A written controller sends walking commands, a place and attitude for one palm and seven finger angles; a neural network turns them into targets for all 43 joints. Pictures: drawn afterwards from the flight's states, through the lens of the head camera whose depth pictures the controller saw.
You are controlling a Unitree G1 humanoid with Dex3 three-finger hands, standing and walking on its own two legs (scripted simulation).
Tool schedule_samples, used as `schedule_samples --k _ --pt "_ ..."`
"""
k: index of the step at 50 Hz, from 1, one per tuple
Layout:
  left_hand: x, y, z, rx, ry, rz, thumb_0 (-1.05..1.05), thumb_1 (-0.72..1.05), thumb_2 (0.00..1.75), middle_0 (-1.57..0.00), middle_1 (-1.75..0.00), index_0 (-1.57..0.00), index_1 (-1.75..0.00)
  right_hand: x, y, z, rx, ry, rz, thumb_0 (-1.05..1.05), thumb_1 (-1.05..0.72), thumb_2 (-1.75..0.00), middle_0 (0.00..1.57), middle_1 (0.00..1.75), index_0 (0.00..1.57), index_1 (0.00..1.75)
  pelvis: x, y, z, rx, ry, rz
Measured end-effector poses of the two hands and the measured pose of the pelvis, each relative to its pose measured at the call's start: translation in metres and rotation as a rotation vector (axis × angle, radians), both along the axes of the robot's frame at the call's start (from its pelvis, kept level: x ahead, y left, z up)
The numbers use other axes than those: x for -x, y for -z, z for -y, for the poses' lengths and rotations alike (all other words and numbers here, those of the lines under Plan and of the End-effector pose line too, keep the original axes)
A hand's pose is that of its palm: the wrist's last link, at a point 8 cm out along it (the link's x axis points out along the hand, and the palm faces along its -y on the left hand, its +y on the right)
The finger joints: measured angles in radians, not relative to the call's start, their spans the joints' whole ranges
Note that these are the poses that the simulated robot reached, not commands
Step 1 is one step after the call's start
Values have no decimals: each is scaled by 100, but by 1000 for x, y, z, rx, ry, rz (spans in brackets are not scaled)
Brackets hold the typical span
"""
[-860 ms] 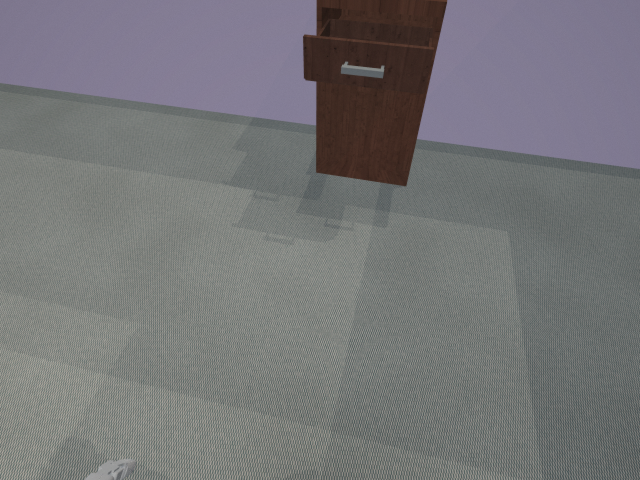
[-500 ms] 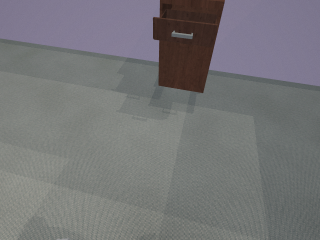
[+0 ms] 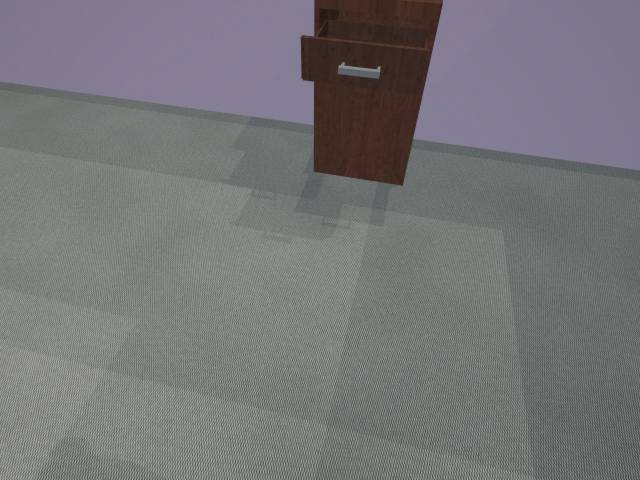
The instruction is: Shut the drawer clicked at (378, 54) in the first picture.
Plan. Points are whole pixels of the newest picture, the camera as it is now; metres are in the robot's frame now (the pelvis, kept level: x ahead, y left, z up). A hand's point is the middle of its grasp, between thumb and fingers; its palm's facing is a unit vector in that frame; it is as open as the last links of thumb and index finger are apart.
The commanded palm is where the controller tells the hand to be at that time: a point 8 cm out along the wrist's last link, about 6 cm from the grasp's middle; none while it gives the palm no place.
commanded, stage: look at it before walking up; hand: left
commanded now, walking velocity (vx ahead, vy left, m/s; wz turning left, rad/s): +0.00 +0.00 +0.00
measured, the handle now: (359, 69) +1.34 -0.06 -0.07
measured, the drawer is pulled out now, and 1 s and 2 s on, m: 0.29 0.29 0.29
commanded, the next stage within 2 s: walk to a spot facing it in 0.58 s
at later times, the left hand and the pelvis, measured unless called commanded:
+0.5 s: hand out of the picture +0.08 +0.24 -0.16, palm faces -0.03 -0.94 -0.33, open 7.4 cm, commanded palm none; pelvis +0.00 +0.00 +0.00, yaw +0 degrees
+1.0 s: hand out of the picture +0.06 +0.19 -0.18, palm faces -0.10 -0.98 -0.20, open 7.4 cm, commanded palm none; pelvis +0.06 -0.01 -0.01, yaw -6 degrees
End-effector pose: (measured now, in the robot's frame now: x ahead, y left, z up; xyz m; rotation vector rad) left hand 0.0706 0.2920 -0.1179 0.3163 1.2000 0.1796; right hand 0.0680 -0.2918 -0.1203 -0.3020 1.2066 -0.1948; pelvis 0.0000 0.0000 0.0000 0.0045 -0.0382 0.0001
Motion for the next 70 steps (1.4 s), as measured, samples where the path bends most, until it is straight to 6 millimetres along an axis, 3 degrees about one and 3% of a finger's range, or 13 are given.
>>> schedule_samples --k 37,48,52,57,59,61,70 --pt "-5 1 7 5 -2 -11 1 90 89 -20 -30 -20 -30 -11 -2 3 3 0 2 0 -91 -90 20 30 20 30 -8 -2 4 2 8 -4" --pt "17 33 42 117 -9 -180 1 90 90 -20 -30 -20 -30 23 25 -34 -90 106 -96 0 -91 -90 20 30 20 30 -46 11 3 -9 80 -29" --pt "-3 34 64 130 28 -239 1 91 89 -20 -30 -20 -30 50 33 -41 -136 205 -158 0 -91 -90 20 30 20 30 -68 13 14 -24 119 -29" --pt "-62 38 95 130 52 -135 1 90 89 -20 -30 -20 -30 75 49 -37 -187 261 -325 0 -91 -90 20 30 20 30 -99 24 38 -13 123 -21" --pt "-76 37 104 129 26 -91 1 91 89 -20 -30 -20 -30 66 47 -31 -195 258 -364 0 -91 -90 20 30 20 30 -112 23 46 -6 113 -13" --pt "-84 33 112 132 8 -86 1 91 89 -20 -30 -20 -30 42 42 -23 -191 253 -345 0 -91 -90 20 30 20 30 -127 17 52 -8 118 -12" --pt "-100 25 139 178 13 -256 1 90 89 -20 -30 -20 -30 -137 22 2 -165 226 -16 0 -91 -90 20 30 19 30 -198 2 57 1 164 -35"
